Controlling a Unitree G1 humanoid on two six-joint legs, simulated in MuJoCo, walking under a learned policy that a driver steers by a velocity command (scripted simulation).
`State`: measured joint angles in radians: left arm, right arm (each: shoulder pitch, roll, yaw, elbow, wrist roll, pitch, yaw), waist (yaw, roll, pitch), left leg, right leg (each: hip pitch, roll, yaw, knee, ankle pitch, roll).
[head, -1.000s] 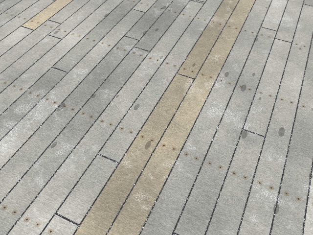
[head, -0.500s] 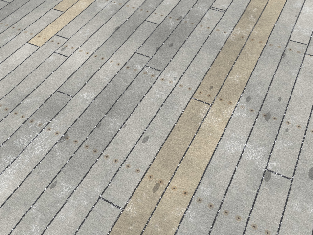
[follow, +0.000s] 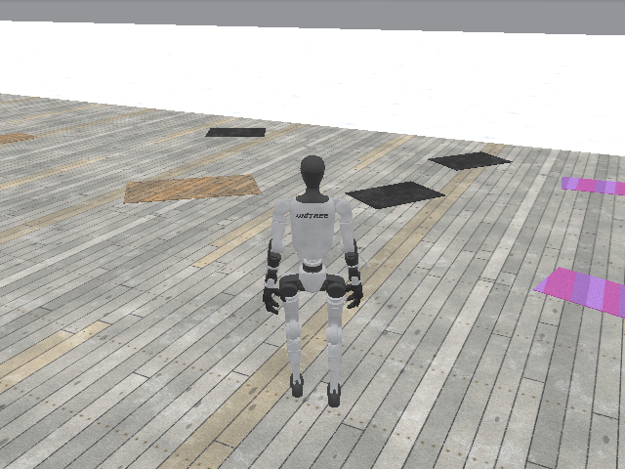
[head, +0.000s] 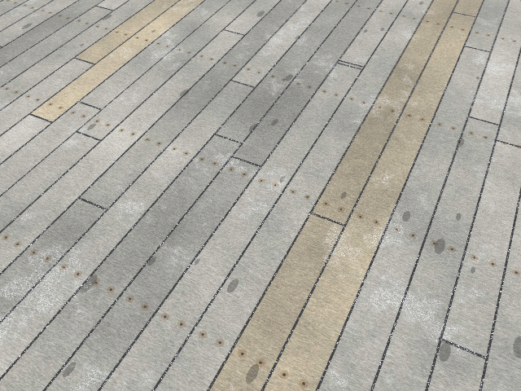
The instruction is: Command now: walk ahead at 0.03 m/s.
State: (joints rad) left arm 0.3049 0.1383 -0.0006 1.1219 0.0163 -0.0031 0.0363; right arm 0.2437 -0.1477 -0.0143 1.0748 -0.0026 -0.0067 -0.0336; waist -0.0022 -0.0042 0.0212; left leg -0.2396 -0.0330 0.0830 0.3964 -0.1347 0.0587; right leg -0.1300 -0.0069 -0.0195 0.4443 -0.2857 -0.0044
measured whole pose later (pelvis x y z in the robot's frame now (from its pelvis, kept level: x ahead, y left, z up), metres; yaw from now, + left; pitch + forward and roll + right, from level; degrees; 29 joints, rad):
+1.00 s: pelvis +0.03 -0.03 +0.00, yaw +0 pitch -1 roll +0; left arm 0.37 0.11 -0.02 1.15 0.01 -0.03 0.05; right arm 0.30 -0.12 0.01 1.18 0.00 -0.01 -0.04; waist -0.01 0.00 0.03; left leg -0.20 0.00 0.05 0.40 -0.18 0.01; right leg -0.05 0.03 -0.03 0.37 -0.30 -0.05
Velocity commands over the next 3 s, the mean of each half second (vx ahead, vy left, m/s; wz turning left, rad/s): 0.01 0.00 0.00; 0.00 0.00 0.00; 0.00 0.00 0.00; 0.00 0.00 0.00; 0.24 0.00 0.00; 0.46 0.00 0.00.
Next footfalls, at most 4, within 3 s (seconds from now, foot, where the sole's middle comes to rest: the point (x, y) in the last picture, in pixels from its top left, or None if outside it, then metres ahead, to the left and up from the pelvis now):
2.44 left None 0.25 0.10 -0.78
2.98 right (294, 366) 0.60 -0.06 -0.78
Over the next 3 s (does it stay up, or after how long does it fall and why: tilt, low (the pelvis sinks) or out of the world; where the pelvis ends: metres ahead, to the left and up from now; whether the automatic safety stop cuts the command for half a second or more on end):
stays up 0.44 0.01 -0.02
